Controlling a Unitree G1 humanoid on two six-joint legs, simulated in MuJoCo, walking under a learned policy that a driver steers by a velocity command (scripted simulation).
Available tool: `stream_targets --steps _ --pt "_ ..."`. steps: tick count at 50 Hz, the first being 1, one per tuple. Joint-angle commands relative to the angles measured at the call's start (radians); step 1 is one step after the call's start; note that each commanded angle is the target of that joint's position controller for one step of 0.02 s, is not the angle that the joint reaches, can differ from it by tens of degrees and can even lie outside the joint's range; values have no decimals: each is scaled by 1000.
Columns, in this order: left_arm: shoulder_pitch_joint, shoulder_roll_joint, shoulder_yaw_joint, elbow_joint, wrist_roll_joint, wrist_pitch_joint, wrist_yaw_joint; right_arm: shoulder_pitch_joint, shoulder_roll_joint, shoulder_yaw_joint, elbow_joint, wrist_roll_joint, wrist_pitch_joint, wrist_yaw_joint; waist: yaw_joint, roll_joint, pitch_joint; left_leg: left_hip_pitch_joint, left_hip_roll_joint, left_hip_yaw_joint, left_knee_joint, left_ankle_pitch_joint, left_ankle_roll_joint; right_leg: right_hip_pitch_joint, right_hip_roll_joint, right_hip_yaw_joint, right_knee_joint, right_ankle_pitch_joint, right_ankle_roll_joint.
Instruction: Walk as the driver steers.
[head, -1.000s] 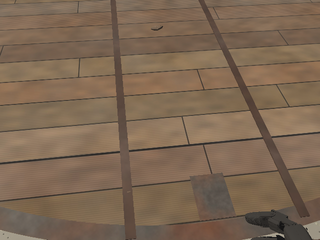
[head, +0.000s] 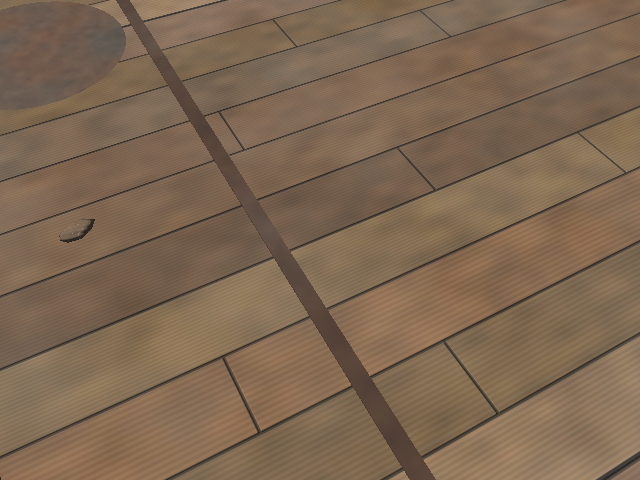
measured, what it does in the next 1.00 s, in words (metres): walks ahead, turning left: left foot, then right foot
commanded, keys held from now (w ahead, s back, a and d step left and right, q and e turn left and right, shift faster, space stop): w+q+shift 0.78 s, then shift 0.22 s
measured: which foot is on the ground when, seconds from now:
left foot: up 0.00-0.06, down 0.08-0.52, up 0.54-0.92, down 0.94-1.00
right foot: down 0.00-0.08, up 0.10-0.48, down 0.50-0.92, up 0.94-1.00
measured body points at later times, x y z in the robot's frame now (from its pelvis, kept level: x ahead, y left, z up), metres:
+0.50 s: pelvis +0.48 +0.04 +0.00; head +0.51 +0.06 +0.45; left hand +0.64 +0.34 -0.04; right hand +0.58 -0.25 -0.11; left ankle +0.25 +0.04 -0.71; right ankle +0.69 -0.03 -0.71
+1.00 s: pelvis +0.81 +0.27 -0.01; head +0.84 +0.31 +0.43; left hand +0.58 +0.42 -0.14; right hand +1.15 +0.33 -0.08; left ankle +0.86 +0.40 -0.72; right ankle +0.76 -0.01 -0.62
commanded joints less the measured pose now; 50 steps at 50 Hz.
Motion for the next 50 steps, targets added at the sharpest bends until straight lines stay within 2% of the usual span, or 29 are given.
stream_targets --steps 1,3,4,5,6,7,8,9,12,15,19,21,23,25,26,27,28,30,32,36,39,42,44,45,46,47,48,49,50 --pt "-100 183 31 -92 6 5 33 106 -57 -6 -24 -7 -7 5 -136 -119 -19 358 -128 95 -63 -46 48 -166 -265 -18 194 1451 10" --pt "-193 232 49 -130 32 52 43 473 -156 -52 77 -7 -2 -14 -323 -127 -193 735 -175 29 -55 -209 104 -258 -295 24 681 1479 -11" --pt "-252 238 59 -137 19 58 30 580 -204 -93 94 26 10 -35 -405 -2 -242 935 -156 -74 -185 -257 147 -419 -161 11 1144 1048 -3" --pt "-198 20 -6 -185 47 33 -2 451 -269 -95 94 13 15 -47 -184 243 -113 997 -9 -327 -86 -72 200 -842 -17 98 1509 -98 22" --pt "-136 33 -16 -292 17 12 -3 381 -353 -117 34 -8 24 -50 -132 258 -370 1216 170 -881 -353 -423 432 -1088 23 323 1663 -136 41" --pt "-213 96 -20 -299 32 -15 -5 350 -277 -109 14 -14 25 -66 -145 60 -242 1081 209 -1017 -573 -698 373 -1168 -51 381 1538 -36 23" --pt "-266 120 -16 -306 31 -19 -8 324 -197 -89 34 -12 18 -73 -98 -75 -104 903 178 -928 -587 -710 306 -1129 -110 387 1383 39 22" --pt "-280 107 -22 -295 48 -7 -3 296 -181 -82 41 -8 5 -72 -56 -126 -26 740 126 -814 -576 -573 265 -1057 -139 367 1302 43 31" --pt "-261 77 -38 -300 71 65 -10 242 -154 -64 22 7 -40 -72 15 -109 28 424 -10 -574 -601 -408 230 -874 -202 334 1084 46 80" --pt "-438 48 -55 -379 50 70 -25 259 -169 -74 13 12 -57 -66 -38 -59 63 337 -86 -481 -631 -278 198 -810 -201 278 780 263 98" --pt "-555 44 -60 -421 21 60 -29 330 -190 -93 18 19 -52 -56 -136 17 9 534 -85 -498 -563 -7 133 -772 -125 259 496 486 77" --pt "-565 66 -53 -435 17 53 -26 321 -199 -99 11 15 -51 -62 -136 35 -10 612 -61 -527 -513 56 106 -719 -107 285 397 478 63" --pt "-449 122 -29 -402 15 48 -12 279 -229 -106 -4 9 -52 -69 -75 39 -82 660 -58 -548 -379 243 63 -542 -62 298 345 380 48" --pt "-79 213 17 -315 14 39 18 191 -259 -109 -21 -3 -63 -59 136 10 -276 559 -109 -496 49 304 19 -141 -95 311 387 196 18" --pt "142 278 43 -282 43 35 41 176 -115 -69 -53 -6 -77 -62 194 -148 -410 386 -166 -415 399 -181 23 96 -334 554 369 -190 -2" --pt "9 359 60 -302 67 41 32 307 -18 -32 -124 49 -75 -54 27 -513 -495 94 -251 -298 622 -639 -10 196 -571 1195 91 -443 -102" --pt "-70 249 52 -320 55 57 19 199 -113 -33 -88 2 -53 -66 67 -276 -308 6 -140 -262 655 -549 -3 57 -496 1094 104 -406 -97" --pt "-152 139 32 -303 46 62 21 131 -141 -39 -86 -19 -30 -48 35 -88 -166 -6 -63 -214 611 -415 -18 -155 -429 851 82 -295 -112" --pt "-110 107 19 -235 38 49 16 70 -100 -30 -127 -30 -6 -13 5 -106 -63 14 -11 -220 552 -407 -34 -296 -366 624 66 -67 -83" --pt "-92 95 18 -177 13 10 -7 -31 -58 -3 -212 -31 24 10 -39 -104 -9 -47 27 -202 499 -293 -44 -352 -356 375 -6 221 -56" --pt "-111 120 23 -161 22 -4 -12 -114 -66 7 -253 -19 27 21 -57 -99 43 -4 25 -146 322 -150 -42 -399 -316 186 -60 374 -37" --pt "-49 129 21 -123 17 -1 -9 -210 -33 25 -255 -32 2 38 -21 -26 114 184 -66 1 -9 -77 -19 -409 -251 51 -40 809 -14" --pt "-17 196 32 -112 8 7 2 -125 -42 22 -212 -43 -12 32 -56 -84 35 358 -158 41 -99 -103 5 -329 -261 42 113 1190 -10" --pt "-20 229 38 -113 3 19 9 -10 -63 11 -171 -51 -19 21 -113 -109 -40 492 -191 21 -137 -128 22 -316 -275 47 280 1277 -10" --pt "-90 347 75 -151 -56 22 29 103 -146 -46 -180 47 -31 1 -212 -180 -157 681 -157 -71 -167 -31 48 -328 -294 98 441 1361 1" --pt "-143 307 64 -168 -59 23 36 221 -201 -65 -134 42 -28 -23 -281 -127 -195 849 -105 -152 -314 111 74 -427 -237 80 694 1129 37" --pt "-46 119 20 -198 21 19 27 215 -275 -64 -100 27 -24 -54 -134 186 -268 1156 96 -362 -140 725 82 -744 -100 109 1092 -170 66" --pt "128 97 -3 -179 20 7 5 181 -293 -50 -175 -17 -23 -64 -60 232 -572 1353 299 -642 -32 1191 258 -843 -100 346 1363 -369 73" --pt "54 194 9 -202 -40 7 -2 205 -235 -59 -161 -38 -12 -52 -141 92 -677 1356 347 -732 -226 720 372 -934 -80 404 1441 -262 85"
